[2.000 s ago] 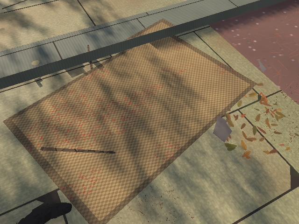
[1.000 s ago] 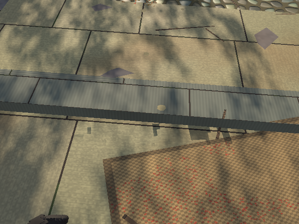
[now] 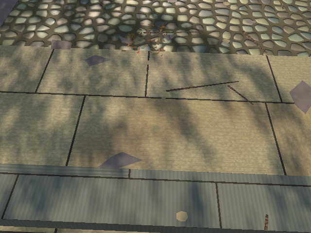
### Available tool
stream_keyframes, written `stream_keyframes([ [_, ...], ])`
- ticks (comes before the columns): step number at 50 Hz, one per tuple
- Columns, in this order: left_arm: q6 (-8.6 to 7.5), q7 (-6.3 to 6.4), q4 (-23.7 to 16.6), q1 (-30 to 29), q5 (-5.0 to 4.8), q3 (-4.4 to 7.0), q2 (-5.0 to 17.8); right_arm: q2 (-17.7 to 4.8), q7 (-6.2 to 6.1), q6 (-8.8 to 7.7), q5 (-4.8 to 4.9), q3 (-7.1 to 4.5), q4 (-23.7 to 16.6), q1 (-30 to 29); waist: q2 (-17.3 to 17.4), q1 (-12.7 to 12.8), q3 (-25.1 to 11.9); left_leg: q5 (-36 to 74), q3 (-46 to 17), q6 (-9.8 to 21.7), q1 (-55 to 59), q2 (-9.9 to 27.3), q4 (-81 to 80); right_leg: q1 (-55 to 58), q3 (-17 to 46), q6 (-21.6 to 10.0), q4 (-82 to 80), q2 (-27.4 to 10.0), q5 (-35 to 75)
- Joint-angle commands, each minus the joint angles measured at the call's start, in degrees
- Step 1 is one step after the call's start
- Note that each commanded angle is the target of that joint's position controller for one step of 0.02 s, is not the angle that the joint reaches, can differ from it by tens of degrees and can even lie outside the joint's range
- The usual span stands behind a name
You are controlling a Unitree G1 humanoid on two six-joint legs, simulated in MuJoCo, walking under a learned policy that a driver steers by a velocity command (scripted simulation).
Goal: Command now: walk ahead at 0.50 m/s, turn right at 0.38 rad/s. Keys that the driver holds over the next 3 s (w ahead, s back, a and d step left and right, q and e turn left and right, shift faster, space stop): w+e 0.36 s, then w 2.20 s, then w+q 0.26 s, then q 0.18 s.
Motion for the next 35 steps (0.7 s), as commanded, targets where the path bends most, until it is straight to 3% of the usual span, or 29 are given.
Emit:
stream_keyframes([
  [1, -1.09, -0.43, -6.0, -8.4, 0.15, -0.11, 2.3, -7.8, -0.70, -0.68, -0.17, -1.50, -0.7, 1.9, 6.1, -1.1, 4.6, 24.4, -2.2, 4.8, -2.2, 16.9, -2.0, 0.5, -3.6, -1.5, -5.3, 0.7, 0.7],
  [3, -1.21, -0.43, -6.6, -8.5, 0.34, 0.05, 2.7, -8.7, -1.08, -0.37, -0.26, -1.67, 0.0, 1.8, 6.2, -0.4, 4.1, 33.8, -0.8, 4.1, 1.3, 17.9, 2.1, 1.9, -5.2, -3.4, -7.4, 2.0, -3.0],
  [5, -1.24, 0.05, -5.8, -4.5, 0.52, 0.58, 3.7, -10.0, -1.38, 0.10, -0.40, -1.92, 0.2, 0.6, 7.6, 1.8, 0.8, 52.4, 1.2, 3.2, 3.7, 18.1, 11.3, 7.8, -7.8, -6.0, -8.3, 5.7, -8.6],
  [6, -1.47, 0.37, -4.4, 0.6, 0.66, 1.17, 4.6, -10.6, -1.43, 0.59, -0.42, -2.01, 0.2, 0.3, 7.6, 3.9, -2.5, 57.6, 2.3, 2.8, 3.6, 17.7, 20.1, 13.5, -8.5, -7.7, -9.8, 8.1, -10.3],
  [7, -1.87, 0.80, -1.7, 9.6, 1.23, 2.25, 6.4, -10.7, -1.54, 0.94, -0.17, -1.90, -0.2, -0.3, 6.0, 7.9, -7.4, 52.7, 3.5, 1.5, -1.9, 16.6, 32.5, 25.5, -6.6, -9.9, -13.5, 8.6, -8.4],
  [8, -1.77, 1.80, -0.4, 18.0, 1.82, 4.31, 12.4, -8.4, -1.31, 0.58, 0.51, -1.08, -2.9, -0.4, -1.2, 10.9, -14.3, 33.6, 4.6, -0.7, -17.3, 13.7, 51.6, 42.0, 9.8, -14.8, -15.3, -3.1, -13.1],
  [9, -1.02, 2.19, -1.1, 15.7, 0.09, 5.61, 16.5, -6.0, -0.37, 0.02, 0.76, -0.99, -5.7, -0.3, -14.0, 7.4, -18.7, -15.3, -0.3, -3.6, -38.0, 0.2, 70.6, 53.4, 39.7, -22.8, -23.0, -16.2, -5.8],
  [10, -0.52, 2.09, -1.0, 14.1, -1.54, 5.46, 15.3, -9.3, -0.23, -0.18, -0.40, -1.52, -5.9, -4.8, -2.9, 8.0, -15.7, -12.4, -10.6, -2.6, -42.9, 4.2, 71.7, 51.2, 35.4, -21.5, -24.2, -14.5, -3.6],
  [12, -0.41, 2.63, -1.2, 8.5, -1.45, 4.12, 9.5, -7.4, 0.01, -1.03, 0.24, -0.99, -6.6, -7.2, 3.4, 4.3, -3.3, -5.3, -10.6, -2.5, -41.1, 8.8, 62.4, 36.2, 23.6, -17.4, -27.0, -10.4, 2.9],
  [13, -0.68, 2.90, -1.0, 7.2, -1.68, 3.67, 8.1, -7.2, -0.07, -0.29, -0.64, -1.02, -7.0, -7.9, 3.5, 2.6, -1.2, -5.1, -10.9, -3.3, -38.6, 9.8, 58.6, 31.8, 20.3, -15.9, -27.9, -7.9, 6.8],
  [14, -1.00, 2.94, -1.3, 6.0, -1.63, 3.38, 7.4, -6.7, -0.03, 0.82, -1.46, -0.81, -6.5, -6.6, 3.0, 1.4, -1.7, -4.7, -10.8, -4.1, -35.4, 10.0, 56.7, 29.2, 17.8, -15.3, -28.5, -6.2, 9.4],
  [18, -2.17, 2.83, -0.8, 8.9, -1.63, 3.79, 9.3, -5.2, 0.70, 2.96, -1.92, -0.58, -8.0, -8.9, 1.2, 1.3, -2.2, -2.2, -8.2, -6.7, -37.2, 9.6, 52.8, 27.3, 15.5, -15.3, -29.6, -3.7, 12.7],
  [20, -2.17, 2.98, -0.5, 11.0, -1.32, 3.68, 8.8, -4.5, 0.81, 3.28, -1.68, -0.38, -9.1, -12.3, -0.5, 2.4, -1.6, 0.7, -6.8, -7.4, -40.7, 9.9, 52.4, 28.5, 15.0, -14.6, -30.3, -3.3, 11.2],
  [23, -2.41, 3.42, 0.9, 16.7, -1.10, 3.28, 7.9, -5.3, 0.60, 3.39, -1.74, -0.75, -11.1, -17.8, 0.1, 4.7, -0.1, 1.4, -7.2, -6.9, -52.7, 11.4, 57.4, 36.2, 18.5, -14.8, -30.8, -5.1, 9.4],
  [25, -2.46, 4.18, 2.5, 22.2, -0.86, 2.96, 7.4, -5.6, 0.83, 3.46, -2.53, -1.00, -12.4, -21.5, 1.4, 6.8, 0.2, -4.1, -6.2, -5.8, -64.6, 10.7, 67.2, 48.6, 20.2, -14.9, -28.4, -5.2, 13.0],
  [26, -2.59, 4.79, 3.5, 26.0, -0.43, 2.80, 7.4, -4.7, 1.03, 3.32, -2.74, -0.56, -14.2, -25.1, 0.6, 8.7, 0.3, -8.4, -5.6, -5.2, -71.7, 10.4, 72.3, 55.2, 22.1, -15.4, -26.3, -6.6, 17.2],
  [28, -3.07, 5.82, 5.7, 33.5, 0.64, 2.70, 7.3, -3.2, 0.96, 3.09, -2.24, 0.20, -18.5, -32.9, -0.8, 11.9, 0.7, -17.1, -6.0, -3.8, -86.2, 10.0, 81.3, 65.8, 26.0, -16.5, -23.5, -9.9, 20.1],
  [29, -3.42, 6.30, 6.7, 36.1, 1.03, 2.71, 7.3, -2.9, 0.70, 3.03, -1.92, 0.64, -21.0, -36.8, -1.9, 12.9, 1.6, -21.8, -6.9, -2.8, -93.0, 9.6, 86.8, 68.5, 27.1, -16.5, -23.2, -11.7, 21.4],
  [30, -3.46, 6.62, 7.0, 36.0, 0.74, 2.60, 7.1, -1.9, 0.61, 3.21, -1.95, 1.60, -23.7, -39.6, -1.7, 12.1, 2.3, -25.9, -7.5, -1.8, -94.9, 9.5, 87.7, 66.2, 25.6, -15.0, -23.9, -11.4, 21.1],
  [32, -3.65, 6.82, 6.8, 31.7, 0.68, 2.00, 6.0, -0.8, 0.81, 3.05, -1.23, 2.98, -27.8, -42.2, -1.9, 9.1, 5.2, -29.2, -8.1, -0.1, -91.7, 10.0, 82.3, 56.6, 21.7, -12.1, -29.6, -10.7, 16.5],
  [33, -3.26, 6.76, 4.8, 25.2, -0.36, 1.61, 5.6, 0.0, 1.45, 3.23, -0.94, 4.08, -28.4, -39.3, 1.6, 5.6, 4.6, -22.8, -6.5, 0.5, -76.0, 10.5, 67.9, 44.7, 17.1, -10.5, -35.6, -9.3, 16.7],
  [34, -3.10, 6.27, 4.1, 20.8, -1.33, 1.26, 5.1, 0.8, 2.06, 3.76, -0.72, 4.46, -27.6, -36.0, 2.8, 3.3, 3.0, -9.8, -3.0, 1.0, -55.5, 8.7, 56.8, 32.2, 13.0, -9.6, -41.6, -6.2, 20.0],
  [35, -3.41, 5.00, 3.3, 17.1, -2.46, 0.83, 5.6, 0.3, 2.25, 4.09, -0.34, 3.84, -24.8, -29.4, 0.9, 0.6, -0.1, -1.5, -0.1, 1.9, -35.0, 5.1, 51.0, 22.8, 8.2, -8.9, -40.5, -3.3, 38.3],
])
